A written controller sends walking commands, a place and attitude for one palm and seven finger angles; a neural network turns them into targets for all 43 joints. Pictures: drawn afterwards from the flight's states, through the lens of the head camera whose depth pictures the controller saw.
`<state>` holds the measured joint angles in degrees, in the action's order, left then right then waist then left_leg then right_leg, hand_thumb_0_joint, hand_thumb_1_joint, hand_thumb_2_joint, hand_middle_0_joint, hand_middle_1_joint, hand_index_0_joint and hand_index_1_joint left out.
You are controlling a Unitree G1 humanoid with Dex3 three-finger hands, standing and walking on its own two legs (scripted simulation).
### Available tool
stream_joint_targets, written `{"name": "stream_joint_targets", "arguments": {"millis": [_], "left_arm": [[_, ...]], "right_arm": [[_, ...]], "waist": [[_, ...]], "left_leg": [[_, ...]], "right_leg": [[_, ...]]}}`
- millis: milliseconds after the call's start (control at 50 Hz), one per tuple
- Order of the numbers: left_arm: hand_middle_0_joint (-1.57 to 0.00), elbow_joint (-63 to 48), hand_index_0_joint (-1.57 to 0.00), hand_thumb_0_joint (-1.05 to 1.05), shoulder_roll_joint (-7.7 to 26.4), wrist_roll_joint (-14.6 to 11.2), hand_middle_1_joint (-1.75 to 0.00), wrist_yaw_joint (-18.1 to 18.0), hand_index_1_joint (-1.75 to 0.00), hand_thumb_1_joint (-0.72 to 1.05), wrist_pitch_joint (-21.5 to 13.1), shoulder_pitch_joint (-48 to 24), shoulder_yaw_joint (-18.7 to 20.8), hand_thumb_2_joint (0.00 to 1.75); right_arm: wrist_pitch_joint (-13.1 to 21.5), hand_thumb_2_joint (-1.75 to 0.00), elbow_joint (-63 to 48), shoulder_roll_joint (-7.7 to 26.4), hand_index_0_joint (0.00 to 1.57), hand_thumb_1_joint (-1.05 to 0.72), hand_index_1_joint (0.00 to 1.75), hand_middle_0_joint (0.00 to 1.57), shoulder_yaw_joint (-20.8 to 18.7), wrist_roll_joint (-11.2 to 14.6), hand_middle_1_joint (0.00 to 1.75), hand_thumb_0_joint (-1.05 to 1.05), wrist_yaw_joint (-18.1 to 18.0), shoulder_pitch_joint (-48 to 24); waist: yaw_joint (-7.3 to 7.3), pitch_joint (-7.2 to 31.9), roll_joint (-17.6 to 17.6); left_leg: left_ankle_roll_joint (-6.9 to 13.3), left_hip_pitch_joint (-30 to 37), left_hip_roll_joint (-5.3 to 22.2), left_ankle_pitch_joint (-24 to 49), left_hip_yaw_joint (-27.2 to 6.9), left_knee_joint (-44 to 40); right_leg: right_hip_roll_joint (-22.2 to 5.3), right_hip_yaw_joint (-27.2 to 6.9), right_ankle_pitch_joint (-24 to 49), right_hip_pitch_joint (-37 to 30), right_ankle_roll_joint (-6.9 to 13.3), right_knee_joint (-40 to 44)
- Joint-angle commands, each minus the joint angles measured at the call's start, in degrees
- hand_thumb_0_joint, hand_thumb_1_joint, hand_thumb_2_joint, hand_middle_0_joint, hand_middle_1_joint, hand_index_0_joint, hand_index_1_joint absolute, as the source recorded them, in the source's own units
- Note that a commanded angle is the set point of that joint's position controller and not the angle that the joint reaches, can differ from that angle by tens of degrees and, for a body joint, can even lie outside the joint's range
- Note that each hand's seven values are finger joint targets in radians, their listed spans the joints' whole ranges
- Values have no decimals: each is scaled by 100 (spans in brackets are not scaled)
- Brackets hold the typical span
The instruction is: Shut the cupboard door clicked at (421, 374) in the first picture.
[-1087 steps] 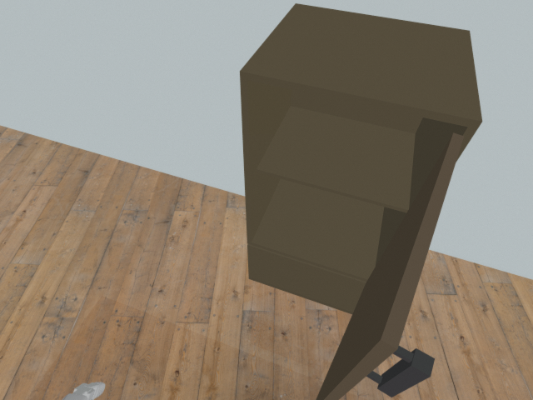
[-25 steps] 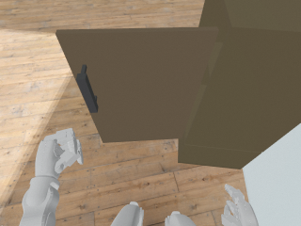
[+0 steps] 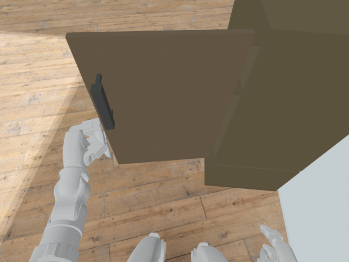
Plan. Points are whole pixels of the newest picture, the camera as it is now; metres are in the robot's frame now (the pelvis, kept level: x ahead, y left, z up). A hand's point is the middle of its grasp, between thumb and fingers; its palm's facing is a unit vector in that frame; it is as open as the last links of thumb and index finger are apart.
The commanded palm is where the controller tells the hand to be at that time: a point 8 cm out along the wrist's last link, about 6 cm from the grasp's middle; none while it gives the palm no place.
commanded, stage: bring the fist close to the handle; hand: left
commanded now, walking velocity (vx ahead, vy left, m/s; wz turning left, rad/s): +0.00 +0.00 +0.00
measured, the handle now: (104, 102) +0.49 +0.22 +0.04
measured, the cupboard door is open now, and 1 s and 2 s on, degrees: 100 98 79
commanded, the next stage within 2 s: push the door shut along its arc in 0.52 s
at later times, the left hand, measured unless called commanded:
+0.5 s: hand (106, 133) +0.39 +0.19 +0.04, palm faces +0.17 -0.99 -0.01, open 3.2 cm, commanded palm +0.37 +0.23 +0.05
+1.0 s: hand (109, 120) +0.43 +0.19 +0.05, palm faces +0.08 -1.00 -0.03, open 3.2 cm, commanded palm +0.41 +0.22 +0.05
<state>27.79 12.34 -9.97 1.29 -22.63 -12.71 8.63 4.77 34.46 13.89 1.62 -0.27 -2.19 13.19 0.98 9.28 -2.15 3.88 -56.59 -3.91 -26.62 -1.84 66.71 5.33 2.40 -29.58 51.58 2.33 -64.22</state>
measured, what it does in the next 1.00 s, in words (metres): stands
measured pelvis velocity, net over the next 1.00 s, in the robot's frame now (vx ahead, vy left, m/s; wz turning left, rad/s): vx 0.00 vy -0.01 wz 0.00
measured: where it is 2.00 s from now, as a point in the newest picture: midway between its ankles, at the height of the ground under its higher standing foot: outside the picture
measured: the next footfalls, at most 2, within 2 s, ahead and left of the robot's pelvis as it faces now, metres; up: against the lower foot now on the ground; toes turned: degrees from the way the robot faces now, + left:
none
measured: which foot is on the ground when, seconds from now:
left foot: down 0.00-1.00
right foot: down 0.00-1.00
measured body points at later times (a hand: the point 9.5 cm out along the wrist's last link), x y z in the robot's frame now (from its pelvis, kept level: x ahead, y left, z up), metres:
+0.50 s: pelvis +0.00 +0.00 +0.00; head +0.08 +0.02 +0.44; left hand +0.38 +0.24 +0.05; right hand +0.10 -0.26 -0.11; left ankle +0.05 +0.07 -0.65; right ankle +0.01 -0.10 -0.65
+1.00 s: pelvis +0.00 -0.01 +0.00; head +0.09 +0.01 +0.44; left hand +0.42 +0.24 +0.05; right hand +0.11 -0.27 -0.12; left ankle +0.05 +0.07 -0.65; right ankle +0.01 -0.10 -0.65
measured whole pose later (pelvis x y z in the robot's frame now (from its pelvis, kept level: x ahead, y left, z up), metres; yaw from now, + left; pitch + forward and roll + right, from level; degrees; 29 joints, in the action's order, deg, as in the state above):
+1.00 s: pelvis +0.00 -0.01 +0.00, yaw +0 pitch +19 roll -3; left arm 52.2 18.4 -9.3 8.1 -26.8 -32.7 14.0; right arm 1.7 36.6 14.7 0.9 0.2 -1.6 15.4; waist 3.0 8.8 -2.1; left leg 3.4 -59.5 -3.5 -26.6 -2.2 67.3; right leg 5.7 2.9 -29.5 54.6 2.9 -64.8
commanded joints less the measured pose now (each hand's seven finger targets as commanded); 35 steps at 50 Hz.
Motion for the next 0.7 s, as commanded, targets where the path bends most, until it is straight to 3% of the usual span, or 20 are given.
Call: {"name": "stream_joint_targets", "arguments": {"millis": [0, 40, 100, 140, 160, 200, 220, 240, 260, 280, 340, 380, 400, 440, 500, 540, 560, 620, 680], "left_arm": [[-130, -756, -130, 0, 765, 57, -150, -105, -150, 90, -461, -1942, 260, 90], [-130, -377, -130, 0, 941, 83, -150, -132, -150, 90, -470, -2167, 434, 90], [-130, -72, -130, 0, 993, 105, -150, -129, -150, 90, -575, -2704, 509, 90], [-130, -118, -130, 0, 1113, 128, -150, -95, -150, 90, -659, -2520, 602, 90], [-130, -55, -130, 0, 972, 118, -150, -67, -150, 90, -665, -2347, 535, 90], [-130, -14, -130, 0, 1010, 70, -150, -18, -150, 90, -670, -2164, 568, 90], [-130, -35, -130, 0, 925, 50, -150, 11, -150, 90, -668, -2202, 492, 90], [-130, 5, -130, 0, 1104, 45, -150, 13, -150, 90, -672, -2186, 655, 90], [-130, -45, -130, 0, 1034, 52, -150, 26, -150, 90, -680, -2147, 586, 90], [-130, -66, -130, 0, 973, 25, -150, 24, -150, 90, -690, -2322, 538, 90], [-130, -256, -130, 0, 1087, 58, -150, -36, -150, 90, -815, -2561, 586, 90], [-130, -254, -130, 0, 978, 73, -150, -53, -150, 90, -894, -2760, 486, 90], [-130, -154, -130, 0, 1085, 72, -150, -63, -150, 90, -920, -2729, 591, 90], [-130, -90, -130, 0, 1162, 101, -150, -41, -150, 90, -934, -2747, 603, 90], [-130, 42, -130, 0, 1035, 109, -150, 3, -150, 90, -893, -2788, 500, 90], [-130, -35, -130, 0, 971, 78, -150, 21, -150, 90, -863, -2572, 469, 90], [-130, -16, -130, 0, 1007, 42, -150, 13, -150, 90, -831, -2378, 571, 90], [-130, 14, -130, 0, 943, 58, -150, 35, -150, 90, -784, -2324, 461, 90], [-130, 169, -130, 0, 1184, 151, -150, 58, -150, 90, -833, -3079, 557, 90]], "right_arm": [[134, -90, -654, 870, 20, -90, 30, 20, -340, 22, 30, 0, -9, 102], [92, -90, -591, 907, 20, -90, 30, 20, -345, 10, 30, 0, 7, 207], [46, -90, -521, 897, 20, -90, 30, 20, -358, 3, 30, 0, 21, 269], [21, -90, -578, 925, 20, -90, 30, 20, -381, -5, 30, 0, 54, 321], [0, -90, -579, 897, 20, -90, 30, 20, -390, -1, 30, 0, 81, 330], [-57, -90, -597, 917, 20, -90, 30, 20, -407, 15, 30, 0, 108, 376], [-75, -90, -609, 904, 20, -90, 30, 20, -406, 25, 30, 0, 116, 371], [-90, -90, -598, 925, 20, -90, 30, 20, -417, 31, 30, 0, 109, 414], [-112, -90, -620, 912, 20, -90, 30, 20, -415, 41, 30, 0, 108, 375], [-118, -90, -598, 908, 20, -90, 30, 20, -413, 40, 30, 0, 108, 391], [-106, -90, -572, 938, 20, -90, 30, 20, -436, 24, 30, 0, 79, 400], [-88, -90, -493, 923, 20, -90, 30, 20, -444, 18, 30, 0, 67, 399], [-84, -90, -465, 938, 20, -90, 30, 20, -449, 16, 30, 0, 60, 405], [-80, -90, -454, 957, 20, -90, 30, 20, -440, 12, 30, 0, 47, 421], [-92, -90, -450, 929, 20, -90, 30, 20, -427, 15, 30, 0, 54, 405], [-86, -90, -492, 938, 20, -90, 30, 20, -451, 17, 30, 0, 67, 450], [-100, -90, -483, 933, 20, -90, 30, 20, -459, 28, 30, 0, 76, 449], [-135, -90, -519, 907, 20, -90, 30, 20, -433, 45, 30, 0, 95, 408], [-156, -90, -446, 919, 20, -90, 30, 20, -412, 43, 30, 0, 52, 414]], "waist": [[136, 1843, -176], [183, 1721, -27], [229, 1851, -10], [110, 2124, -246], [78, 2148, -326], [102, 2102, -28], [138, 2053, -70], [112, 1995, 37], [107, 1929, -127], [180, 1890, -32], [195, 1974, -166], [260, 1979, -237], [241, 1953, -109], [243, 1980, -208], [235, 1980, -297], [186, 2189, -340], [149, 2250, -168], [183, 1976, -12], [323, 1790, 0]], "left_leg": [[-390, 2007, 385, 973, -489, -1153], [-380, 1872, 391, 971, -514, -1137], [-351, 1788, 375, 976, -436, -1062], [-393, 1964, 373, 1142, -442, -1085], [-410, 2086, 372, 1314, -420, -1095], [-375, 1969, 382, 1392, -376, -1092], [-343, 1900, 370, 1304, -336, -1083], [-355, 1852, 376, 1307, -374, -1109], [-350, 1873, 377, 1313, -331, -1122], [-327, 1847, 375, 1226, -339, -1117], [-335, 1932, 383, 1082, -396, -1115], [-354, 2062, 394, 1080, -419, -1107], [-357, 2003, 402, 1018, -428, -1112], [-343, 1964, 382, 1023, -422, -1090], [-354, 1998, 378, 1055, -398, -1116], [-383, 2217, 381, 1424, -412, -1096], [-380, 2231, 394, 1524, -397, -1088], [-336, 1986, 374, 1392, -341, -1105], [-301, 1788, 372, 1068, -370, -1054]], "right_leg": [[-232, -48, 910, -236, 15, 912], [-208, -39, 922, -205, 19, 915], [-225, -106, 997, -247, -4, 908], [-207, -90, 1055, -325, 35, 865], [-206, -77, 1183, -336, 41, 865], [-196, -105, 1328, -480, 15, 915], [-204, -126, 1304, -487, 0, 940], [-190, -102, 1293, -520, 17, 926], [-200, -124, 1312, -478, 14, 945], [-206, -123, 1267, -459, -7, 973], [-194, -127, 1067, -351, 5, 950], [-205, -110, 1035, -228, 2, 949], [-197, -120, 987, -231, -1, 957], [-197, -134, 1003, -247, 9, 943], [-210, -137, 1053, -263, 7, 956], [-191, -101, 1305, -344, 26, 915], [-197, -92, 1409, -423, 13, 921], [-205, -126, 1424, -505, -9, 970], [-222, -168, 1194, -314, -23, 951]]}}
